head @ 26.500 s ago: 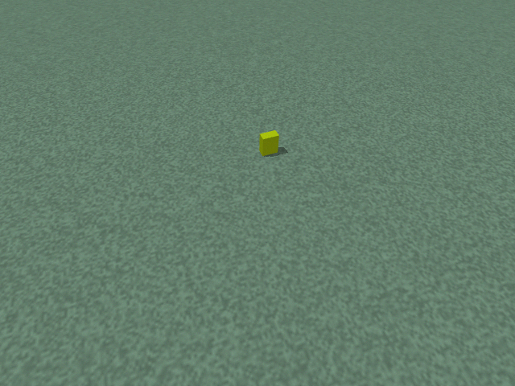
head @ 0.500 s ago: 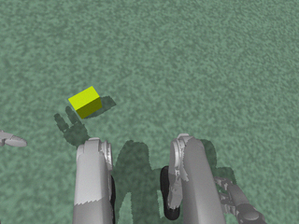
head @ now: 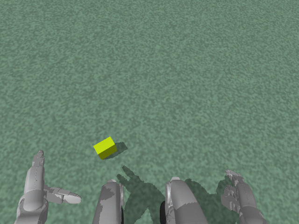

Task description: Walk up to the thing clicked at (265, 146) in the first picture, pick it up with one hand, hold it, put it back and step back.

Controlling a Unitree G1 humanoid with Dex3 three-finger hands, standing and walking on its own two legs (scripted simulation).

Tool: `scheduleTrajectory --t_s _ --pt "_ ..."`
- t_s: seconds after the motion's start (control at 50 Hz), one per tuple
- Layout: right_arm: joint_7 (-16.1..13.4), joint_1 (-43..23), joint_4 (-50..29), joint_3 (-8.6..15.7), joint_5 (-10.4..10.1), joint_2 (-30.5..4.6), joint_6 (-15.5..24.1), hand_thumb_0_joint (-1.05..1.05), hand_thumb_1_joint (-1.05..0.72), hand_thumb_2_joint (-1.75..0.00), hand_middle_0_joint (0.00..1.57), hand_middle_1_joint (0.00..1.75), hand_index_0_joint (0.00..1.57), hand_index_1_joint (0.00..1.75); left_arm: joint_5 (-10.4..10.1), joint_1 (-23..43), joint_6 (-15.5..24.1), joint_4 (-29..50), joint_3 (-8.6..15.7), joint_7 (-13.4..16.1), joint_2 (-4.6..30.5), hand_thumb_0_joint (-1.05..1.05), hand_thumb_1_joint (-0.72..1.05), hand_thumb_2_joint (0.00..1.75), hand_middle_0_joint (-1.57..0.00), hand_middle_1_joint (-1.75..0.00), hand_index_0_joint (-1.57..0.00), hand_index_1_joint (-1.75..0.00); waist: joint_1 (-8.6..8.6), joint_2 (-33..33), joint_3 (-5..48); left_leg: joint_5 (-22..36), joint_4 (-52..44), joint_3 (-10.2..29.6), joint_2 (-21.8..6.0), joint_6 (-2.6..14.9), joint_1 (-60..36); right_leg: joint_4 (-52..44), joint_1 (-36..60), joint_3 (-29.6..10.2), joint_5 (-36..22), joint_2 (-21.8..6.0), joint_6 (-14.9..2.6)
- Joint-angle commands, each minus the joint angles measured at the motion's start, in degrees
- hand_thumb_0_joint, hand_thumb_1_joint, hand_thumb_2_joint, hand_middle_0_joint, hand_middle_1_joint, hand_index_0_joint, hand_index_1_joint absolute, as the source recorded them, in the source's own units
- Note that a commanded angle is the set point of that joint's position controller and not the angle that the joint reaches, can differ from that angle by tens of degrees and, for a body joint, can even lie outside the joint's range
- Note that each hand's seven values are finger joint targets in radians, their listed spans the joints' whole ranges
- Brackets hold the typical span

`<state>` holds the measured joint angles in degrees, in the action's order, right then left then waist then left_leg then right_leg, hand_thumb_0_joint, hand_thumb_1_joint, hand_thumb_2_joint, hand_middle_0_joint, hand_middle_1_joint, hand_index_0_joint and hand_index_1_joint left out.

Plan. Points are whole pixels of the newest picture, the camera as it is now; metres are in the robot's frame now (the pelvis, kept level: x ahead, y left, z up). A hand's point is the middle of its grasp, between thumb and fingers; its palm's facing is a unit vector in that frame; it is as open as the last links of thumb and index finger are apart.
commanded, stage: home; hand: left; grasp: from the side
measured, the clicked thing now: (105, 148) +0.46 +0.20 -0.55
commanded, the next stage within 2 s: none
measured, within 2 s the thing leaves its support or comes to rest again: neither
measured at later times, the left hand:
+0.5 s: hand (49, 191) +0.21 +0.20 +0.05, palm faces +0.12 -0.95 -0.30, open 17.6 cm
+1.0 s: hand (57, 194) +0.20 +0.19 +0.05, palm faces +0.12 -0.95 -0.28, open 17.7 cm
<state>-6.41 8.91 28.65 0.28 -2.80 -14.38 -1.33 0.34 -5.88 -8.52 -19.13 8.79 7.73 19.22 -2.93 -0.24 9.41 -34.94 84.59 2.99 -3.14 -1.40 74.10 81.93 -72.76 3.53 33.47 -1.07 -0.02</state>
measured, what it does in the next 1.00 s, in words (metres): rises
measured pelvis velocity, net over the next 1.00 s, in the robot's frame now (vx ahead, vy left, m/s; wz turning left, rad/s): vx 0.04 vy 0.00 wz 0.03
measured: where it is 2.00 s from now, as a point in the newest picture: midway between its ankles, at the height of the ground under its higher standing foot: outside the picture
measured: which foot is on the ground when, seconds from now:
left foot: down 0.00-1.00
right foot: down 0.00-1.00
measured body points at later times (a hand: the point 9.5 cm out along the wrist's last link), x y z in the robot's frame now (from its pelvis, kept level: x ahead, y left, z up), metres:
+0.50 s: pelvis +0.04 +0.02 +0.10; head +0.06 +0.02 +0.55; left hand +0.20 +0.25 +0.07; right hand +0.21 -0.21 +0.03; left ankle +0.04 +0.13 -0.58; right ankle +0.05 -0.12 -0.58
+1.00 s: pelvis +0.04 +0.00 +0.11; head +0.06 +0.01 +0.56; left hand +0.19 +0.24 +0.07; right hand +0.20 -0.23 +0.04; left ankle +0.04 +0.13 -0.58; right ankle +0.05 -0.12 -0.58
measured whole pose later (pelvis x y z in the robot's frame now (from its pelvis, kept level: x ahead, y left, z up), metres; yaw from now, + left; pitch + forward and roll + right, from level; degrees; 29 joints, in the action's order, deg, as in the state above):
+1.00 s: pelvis +0.04 +0.00 +0.11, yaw +1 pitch +8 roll -2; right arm -9.9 16.4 28.6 -1.5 -0.5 -11.9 6.4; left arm -0.4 -26.4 -15.8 -0.2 -0.9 8.2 11.8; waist -1.6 -1.6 6.0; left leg -27.4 54.8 1.5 -2.8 -1.1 35.4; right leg 51.7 -33.7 3.5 25.7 -0.9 0.6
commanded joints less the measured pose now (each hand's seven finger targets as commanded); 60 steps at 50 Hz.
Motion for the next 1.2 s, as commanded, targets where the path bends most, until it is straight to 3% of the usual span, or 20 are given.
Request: scheduleTrajectory --t_s 0.0,0.02,0.06,0.12,0.3,0.46,0.54,0.62,0.7,0.76,0.84,1.0,1.1,1.18 --pt "-2.26 3.73 -6.12 2.21 -0.15 -6.35 3.43 0.00 -0.90 -0.90 0.20 0.30 0.20 0.30 0.00 -1.58 0.14 12.85 2.25 2.65 7.85 0.00 -0.57 0.05 -0.05 -0.05 -0.05 -0.05 0.35 -3.44 18.98 14.84 -17.28 -2.40 2.27 2.37 -21.86 -19.32 23.94 -2.42 -14.95 0.85 -0.62" --pt "-2.69 4.14 -6.50 2.25 -0.17 -6.25 3.64 0.00 -0.90 -0.90 0.20 0.30 0.20 0.30 0.00 -3.74 -0.47 14.20 2.40 2.99 7.85 0.00 -0.56 0.05 -0.05 -0.05 -0.05 -0.05 0.81 -4.46 18.81 16.26 -18.70 -2.47 2.34 2.26 -24.18 -20.63 25.74 -2.37 -16.27 0.89 -0.64" --pt "-3.22 4.51 -6.78 1.97 -0.09 -5.84 4.03 0.00 -0.90 -0.90 0.20 0.30 0.20 0.30 -0.28 -6.22 -1.76 15.96 -0.15 3.28 5.47 0.00 -0.57 0.04 -0.05 -0.05 -0.05 -0.05 0.32 -3.95 15.99 17.94 -21.63 -2.63 2.37 2.11 -27.23 -23.46 27.99 -1.97 -17.82 1.00 -0.56" --pt "-4.03 5.04 -7.60 1.65 0.18 -5.36 4.62 0.00 -0.90 -0.90 0.20 0.30 0.20 0.30 -0.59 -9.23 -3.28 20.24 -2.01 3.82 3.65 0.00 -0.56 0.05 -0.05 -0.05 -0.05 -0.05 0.46 -6.61 13.69 18.78 -26.46 -2.84 2.41 1.63 -32.86 -27.06 31.20 -1.21 -18.22 1.27 -0.59" --pt "-5.24 4.62 -10.29 0.87 0.93 -4.11 7.03 0.00 -0.90 -0.90 0.20 0.30 0.20 0.30 -0.93 -20.66 -6.24 29.93 -7.04 3.75 -1.06 0.00 -0.58 0.04 -0.05 -0.05 -0.05 -0.05 0.86 -3.36 4.38 19.11 -35.73 -0.89 1.71 1.30 -38.85 -33.39 36.78 1.60 -17.52 2.55 -0.60" --pt "-4.79 4.14 -10.97 0.86 1.85 -4.28 8.89 0.00 -0.90 -0.90 0.20 0.30 0.20 0.30 -0.44 -21.87 -5.48 31.25 -7.19 2.25 -1.90 0.00 -0.60 0.03 -0.04 -0.05 -0.04 -0.05 0.75 -0.47 0.02 19.87 -38.11 -0.94 1.64 1.15 -40.05 -35.63 39.46 1.64 -17.75 2.64 -0.28" --pt "-4.47 4.35 -10.74 0.86 2.31 -4.14 9.79 0.00 -0.90 -0.90 0.20 0.30 0.20 0.30 -0.13 -19.67 -4.53 31.71 -6.70 1.75 -1.91 0.00 -0.58 0.04 -0.05 -0.05 -0.05 -0.05 0.61 -2.47 1.54 19.75 -38.27 -1.56 2.05 1.05 -41.34 -35.85 40.69 1.02 -17.68 2.42 -0.43" --pt "-4.58 4.44 -10.28 0.81 2.51 -3.93 10.47 0.00 -0.90 -0.90 0.20 0.30 0.20 0.30 0.01 -19.44 -4.42 33.92 -6.47 1.84 -1.49 0.00 -0.60 0.02 -0.04 -0.05 -0.04 -0.05 1.06 -5.11 5.73 23.28 -37.88 -1.70 2.27 0.77 -44.13 -35.45 42.79 0.74 -20.75 2.27 -0.63" --pt "-4.66 3.75 -9.81 0.56 2.51 -3.86 10.68 0.00 -0.90 -0.90 0.20 0.30 0.20 0.30 -0.18 -19.24 -4.62 32.20 -6.87 1.86 -1.91 0.00 -0.61 0.02 -0.04 -0.04 -0.04 -0.04 0.73 -3.69 3.92 21.51 -37.97 -1.94 2.43 1.10 -43.43 -37.00 42.81 0.58 -19.58 2.17 -0.35" --pt "-4.64 3.87 -9.34 0.69 2.49 -3.89 10.69 0.00 -0.90 -0.90 0.20 0.30 0.20 0.30 -0.09 -21.21 -4.62 30.11 -6.24 1.73 -1.98 0.00 -0.61 0.02 -0.04 -0.05 -0.04 -0.05 1.37 -2.66 3.81 23.30 -37.90 -1.94 2.40 1.06 -43.25 -36.79 43.30 0.74 -20.96 2.22 -0.39" --pt "-4.46 3.03 -9.54 0.71 2.36 -3.98 10.78 0.00 -0.90 -0.90 0.20 0.30 0.20 0.30 -0.19 -20.24 -4.39 29.82 -6.08 1.52 -1.69 0.00 -0.58 0.04 -0.05 -0.05 -0.05 -0.05 1.55 -0.66 1.37 20.09 -37.75 -2.96 2.90 1.58 -41.61 -38.95 42.95 0.08 -19.28 1.62 0.19" --pt "-4.31 3.41 -8.93 0.96 2.28 -4.04 11.00 0.00 -0.90 -0.90 0.20 0.30 0.20 0.30 -0.24 -19.00 -3.93 29.42 -5.96 1.16 -1.66 0.00 -0.59 0.03 -0.04 -0.05 -0.04 -0.05 1.51 -2.54 1.71 18.83 -38.89 -2.76 2.69 1.39 -42.33 -38.51 42.58 0.19 -17.64 1.93 -0.19" --pt "-4.50 3.57 -8.62 1.28 2.30 -4.32 11.28 0.00 -0.90 -0.90 0.20 0.30 0.20 0.30 -0.18 -19.47 -3.80 28.58 -5.72 1.11 -1.59 0.00 -0.59 0.03 -0.05 -0.05 -0.05 -0.05 1.24 -1.01 3.88 20.77 -37.97 -3.06 2.69 1.59 -43.49 -38.63 43.43 -0.16 -19.93 1.78 0.10" --pt "-4.50 3.33 -8.28 1.10 2.32 -4.19 11.56 0.00 -0.90 -0.90 0.20 0.30 0.20 0.30 -0.31 -18.40 -3.76 28.76 -6.63 0.96 -2.40 0.00 -0.57 0.04 -0.05 -0.05 -0.05 -0.05 1.17 -1.01 2.34 19.22 -38.47 -3.01 2.70 1.63 -43.01 -39.03 42.80 -0.02 -18.32 1.77 0.05"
